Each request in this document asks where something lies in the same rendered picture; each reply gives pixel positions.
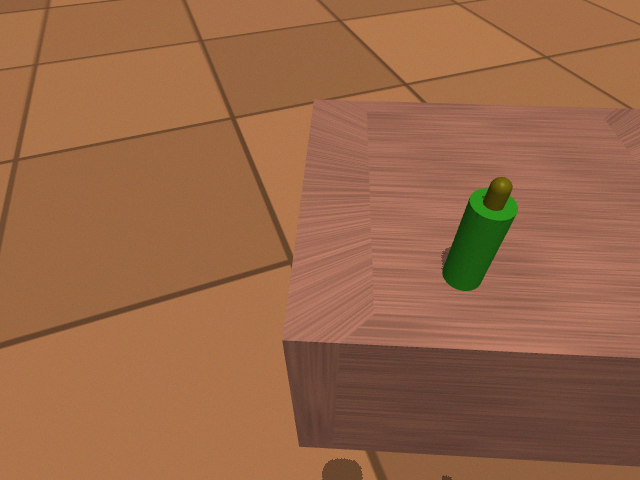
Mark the bottle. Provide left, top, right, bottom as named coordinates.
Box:
left=442, top=177, right=518, bottom=291

